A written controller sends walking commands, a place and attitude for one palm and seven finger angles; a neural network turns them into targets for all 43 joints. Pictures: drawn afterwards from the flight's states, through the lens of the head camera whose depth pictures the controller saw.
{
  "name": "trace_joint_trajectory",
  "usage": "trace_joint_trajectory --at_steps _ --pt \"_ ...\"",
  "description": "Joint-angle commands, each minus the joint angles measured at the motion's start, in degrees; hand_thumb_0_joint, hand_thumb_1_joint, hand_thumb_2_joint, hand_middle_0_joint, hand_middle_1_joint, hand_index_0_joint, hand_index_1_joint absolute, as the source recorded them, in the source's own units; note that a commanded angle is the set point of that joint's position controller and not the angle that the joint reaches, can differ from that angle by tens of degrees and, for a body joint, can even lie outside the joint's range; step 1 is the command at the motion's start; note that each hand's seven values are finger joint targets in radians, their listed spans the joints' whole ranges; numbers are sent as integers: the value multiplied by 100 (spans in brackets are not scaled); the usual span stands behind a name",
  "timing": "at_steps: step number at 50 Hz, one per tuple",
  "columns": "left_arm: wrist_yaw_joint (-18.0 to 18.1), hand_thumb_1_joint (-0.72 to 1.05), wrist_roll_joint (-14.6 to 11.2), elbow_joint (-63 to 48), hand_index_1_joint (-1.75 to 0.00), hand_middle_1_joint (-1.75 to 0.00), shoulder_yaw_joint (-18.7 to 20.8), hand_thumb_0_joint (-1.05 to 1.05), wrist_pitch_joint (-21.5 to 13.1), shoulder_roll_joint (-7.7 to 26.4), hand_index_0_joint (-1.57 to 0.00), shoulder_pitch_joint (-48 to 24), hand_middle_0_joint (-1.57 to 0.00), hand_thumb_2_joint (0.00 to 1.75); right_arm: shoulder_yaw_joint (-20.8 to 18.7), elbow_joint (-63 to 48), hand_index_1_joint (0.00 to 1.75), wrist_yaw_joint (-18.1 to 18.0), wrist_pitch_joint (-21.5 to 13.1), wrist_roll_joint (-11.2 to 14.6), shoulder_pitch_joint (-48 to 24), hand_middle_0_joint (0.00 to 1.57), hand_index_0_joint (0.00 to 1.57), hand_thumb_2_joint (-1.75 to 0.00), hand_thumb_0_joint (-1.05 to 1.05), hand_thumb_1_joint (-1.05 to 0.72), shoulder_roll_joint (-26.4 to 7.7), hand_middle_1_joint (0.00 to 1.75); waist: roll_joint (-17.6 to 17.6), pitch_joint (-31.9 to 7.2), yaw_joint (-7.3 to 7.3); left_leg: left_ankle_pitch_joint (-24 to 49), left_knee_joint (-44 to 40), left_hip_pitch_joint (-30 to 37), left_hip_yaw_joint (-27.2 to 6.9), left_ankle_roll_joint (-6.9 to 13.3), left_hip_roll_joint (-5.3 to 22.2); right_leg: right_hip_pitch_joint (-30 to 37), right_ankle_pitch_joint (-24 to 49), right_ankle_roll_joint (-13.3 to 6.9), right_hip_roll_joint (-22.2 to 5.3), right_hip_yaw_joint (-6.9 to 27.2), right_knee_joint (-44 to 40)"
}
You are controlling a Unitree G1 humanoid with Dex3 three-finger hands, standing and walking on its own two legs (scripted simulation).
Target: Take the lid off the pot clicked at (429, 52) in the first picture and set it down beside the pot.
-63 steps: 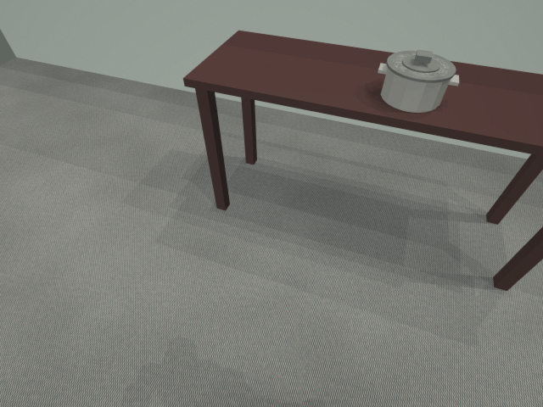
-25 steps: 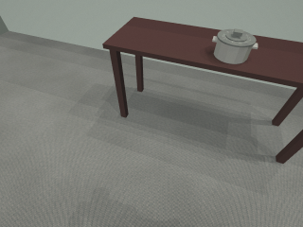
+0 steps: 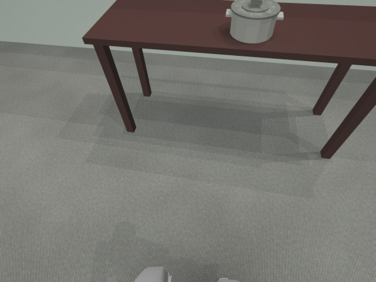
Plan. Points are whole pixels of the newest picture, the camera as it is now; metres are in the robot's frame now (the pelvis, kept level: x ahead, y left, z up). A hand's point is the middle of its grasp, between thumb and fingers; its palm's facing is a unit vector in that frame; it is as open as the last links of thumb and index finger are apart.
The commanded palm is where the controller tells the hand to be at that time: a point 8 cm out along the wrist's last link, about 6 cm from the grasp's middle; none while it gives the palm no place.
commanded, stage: walk to a spot facing it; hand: left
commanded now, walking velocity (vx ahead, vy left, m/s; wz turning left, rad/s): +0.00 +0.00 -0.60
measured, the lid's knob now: (256, 0) +1.11 -0.18 +0.08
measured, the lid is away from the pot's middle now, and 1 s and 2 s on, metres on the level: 0.00 0.00 0.00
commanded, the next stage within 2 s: turn to face it in 1.22 s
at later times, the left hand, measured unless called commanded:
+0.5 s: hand (120, 255) +0.19 +0.20 -0.14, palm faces -0.30 -0.92 -0.24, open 7.4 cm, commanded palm none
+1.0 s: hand (186, 211) +0.32 +0.05 -0.16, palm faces -0.48 -0.86 -0.17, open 7.3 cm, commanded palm none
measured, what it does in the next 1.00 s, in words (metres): walks ahead, turning right: left foot, then right foot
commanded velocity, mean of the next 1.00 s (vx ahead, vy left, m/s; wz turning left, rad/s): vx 0.30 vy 0.00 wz -0.46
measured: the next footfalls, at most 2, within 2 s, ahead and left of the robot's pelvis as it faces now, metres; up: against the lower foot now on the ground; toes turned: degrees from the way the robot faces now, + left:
left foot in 0.24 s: +0.01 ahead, +0.16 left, +0.00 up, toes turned -10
right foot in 0.62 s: +0.15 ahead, -0.20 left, +0.00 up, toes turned -30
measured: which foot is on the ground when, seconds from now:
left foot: up 0.00-0.22, down 0.24-0.62, up 0.64-1.00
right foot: down 0.00-0.24, up 0.26-0.60, down 0.62-1.00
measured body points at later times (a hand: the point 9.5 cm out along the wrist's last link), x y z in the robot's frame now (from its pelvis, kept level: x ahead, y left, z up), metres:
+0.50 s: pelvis +0.03 +0.01 +0.01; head +0.06 +0.01 +0.46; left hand +0.20 +0.24 -0.12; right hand -0.05 -0.24 -0.12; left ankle -0.03 +0.17 -0.72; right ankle +0.07 -0.14 -0.66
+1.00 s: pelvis +0.18 -0.09 +0.01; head +0.19 -0.07 +0.46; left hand +0.34 +0.09 -0.15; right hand +0.10 -0.32 -0.12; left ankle +0.28 -0.02 -0.72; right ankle +0.11 -0.18 -0.72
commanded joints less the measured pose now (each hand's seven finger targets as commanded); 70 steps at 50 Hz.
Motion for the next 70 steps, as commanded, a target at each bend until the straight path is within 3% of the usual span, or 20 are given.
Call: trace_joint_trajectory --at_steps 1,7,10,12,13,17,27,29,30,31,32,38,48,49,51,52,54,58,67,70 --pt "117 90 -2 -460 -30 -30 388 0 -123 1287 -20 74 -20 90 -171 -633 30 -62 -297 -9 -171 20 20 -90 0 -90 -508 30 -883 -891 -85 271 -49 -166 -262 -51 -8 695 941 -736 -1421 2192 -1815" --pt "80 90 25 -432 -30 -30 477 0 -45 1338 -20 246 -20 90 -139 -773 30 -88 -337 52 -154 20 20 -90 0 -90 -391 30 -1080 -1085 24 62 -1693 594 -143 54 -277 761 247 -620 -1181 2481 -2045" --pt "34 90 2 -609 -30 -30 478 0 -1 1241 -20 -289 -20 90 -188 -550 30 -126 -450 46 891 20 20 -90 0 -90 -578 30 -961 -1185 -490 399 -3574 2844 -183 316 -230 -841 -1536 -143 -616 2087 -1733" --pt "-106 90 -49 -976 -30 -30 409 0 -88 690 -20 -567 -20 90 -358 -638 30 -205 -533 -32 1107 20 20 -90 0 -90 -1543 30 1527 -732 -658 -1462 -5076 3547 -2950 1025 2489 -2959 -1626 414 147 132 1085" --pt "-199 90 29 -1032 -30 -30 504 0 -165 906 -20 -750 -20 90 -318 -727 30 -204 -561 -67 814 20 20 -90 0 -90 -1473 30 812 -445 -551 -1334 -5084 2494 -2905 1313 2649 -2600 -1206 499 -391 -83 1890" --pt "-386 90 69 -631 -30 -30 435 0 -111 653 -20 -428 -20 90 -51 -663 30 -139 -709 -69 532 20 20 -90 0 -90 -658 30 743 101 -142 284 -4806 1705 -816 912 1434 -2340 114 507 -650 -443 2970" --pt "-449 90 9 -881 -30 -30 213 0 -193 526 -20 -1390 -20 90 -139 -147 30 -58 -775 -140 1498 20 20 -90 0 -90 -950 30 784 44 -454 3459 -3893 2182 667 809 1677 -792 -28 159 -654 -1334 295" --pt "-399 90 16 -527 -30 -30 313 0 -273 755 -20 -242 -20 90 -156 -179 30 -53 -746 -94 1262 20 20 -90 0 -90 -1081 30 480 -521 183 4509 -2272 1752 1129 567 1482 1017 175 -49 -356 -1530 -375" --pt "-327 90 37 -194 -30 -30 454 0 -366 1260 -20 868 -20 90 -103 -229 30 15 -730 -43 1279 20 20 -90 0 -90 -934 30 -305 -1266 659 3477 -628 663 1326 279 1228 2870 159 -290 -682 -1000 -591" --pt "-210 90 -8 -61 -30 -30 641 0 -427 2048 -20 1525 -20 90 -9 -423 30 52 -741 50 1516 20 20 -90 0 -90 -447 30 -1745 -2152 732 -608 1499 -1127 1172 -11 366 4160 -372 -983 -2648 2127 -1324" --pt "-114 90 -117 -28 -30 -30 671 0 -370 2259 -20 1653 -20 90 -18 -675 30 11 -743 47 855 20 20 -90 0 -90 -561 30 -1447 -2058 841 -833 2293 -1657 250 165 372 3770 -628 -1281 -3053 3311 -2091" --pt "29 90 21 -314 -30 -30 338 0 -440 1127 -20 -374 -20 90 -46 -159 30 61 -478 -142 1343 20 20 -90 0 -90 -262 30 -570 -732 -446 727 814 -259 168 28 788 70 -725 -867 -1859 673 -2461" --pt "-22 90 -10 35 -30 -30 363 0 -415 902 -20 -97 -20 90 -87 -244 30 101 -702 -99 1283 20 20 -90 0 -90 8 30 -490 -286 -458 1159 -2470 1553 580 52 184 -389 -1545 -672 -1383 570 -2055" --pt "-45 90 -27 3 -30 -30 327 0 -391 734 -20 -104 -20 90 -110 -126 30 52 -732 -97 1607 20 20 -90 0 -90 -129 30 -127 -296 -582 751 -2876 2165 415 95 283 -747 -1513 -526 -1077 389 -1468" --pt "-115 90 -64 -271 -30 -30 230 0 -439 147 -20 -217 -20 90 -285 11 30 -45 -758 -209 2519 20 20 -90 0 -90 -975 30 1823 -175 -870 -1673 -4966 2770 -2964 1013 2547 -2276 -1597 0 -111 -867 1754" --pt "-106 90 17 -355 -30 -30 286 0 -447 425 -20 -453 -20 90 -237 -24 30 -60 -731 -167 2314 20 20 -90 0 -90 -896 30 1469 -18 -785 -2280 -5225 2212 -3400 1259 2764 -2442 -1297 -47 -559 -399 2604" --pt "-192 90 58 -147 -30 -30 355 0 -447 436 -20 -374 -20 90 -109 -122 30 -78 -800 -137 1647 20 20 -90 0 -90 -419 30 413 131 -464 -1199 -5166 1891 -2162 1064 2288 -2457 -366 38 -865 -378 3267" --pt "-248 90 68 96 -30 -30 320 0 -276 113 -20 37 -20 90 -20 30 30 -122 -937 -64 1453 20 20 -90 0 -90 -105 30 432 -124 -168 1888 -4756 1953 31 792 1644 -1973 423 293 -1058 -616 2952" --pt "-266 90 26 -149 -30 -30 199 0 -275 -63 -20 -975 -20 90 -67 390 30 -99 -796 -105 1975 20 20 -90 0 -90 -184 30 745 77 -574 4151 -4110 2377 1197 858 1655 -1323 508 263 -897 -1367 413" --pt "-161 90 47 229 -30 -30 175 0 -408 12 -20 -142 -20 90 -64 554 30 -107 -730 -72 1764 20 20 -90 0 -90 -249 30 727 -478 -197 4961 -3128 2271 1181 743 1510 320 845 65 -559 -1571 -443"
